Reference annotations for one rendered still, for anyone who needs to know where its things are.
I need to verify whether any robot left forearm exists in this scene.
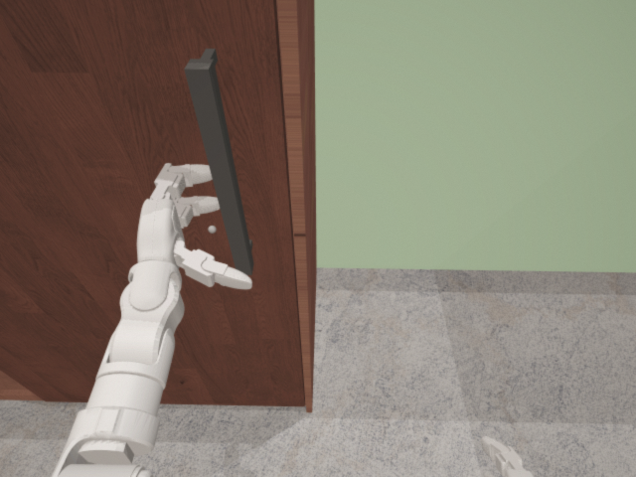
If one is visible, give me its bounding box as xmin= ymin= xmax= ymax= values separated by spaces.
xmin=51 ymin=260 xmax=185 ymax=477

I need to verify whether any handle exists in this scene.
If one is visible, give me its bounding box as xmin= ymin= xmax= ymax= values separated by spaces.
xmin=184 ymin=49 xmax=254 ymax=275

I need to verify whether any left robot hand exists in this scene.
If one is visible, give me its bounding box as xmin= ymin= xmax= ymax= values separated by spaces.
xmin=137 ymin=163 xmax=252 ymax=289

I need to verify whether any right robot hand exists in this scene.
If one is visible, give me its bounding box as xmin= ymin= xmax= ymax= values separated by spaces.
xmin=481 ymin=436 xmax=535 ymax=477

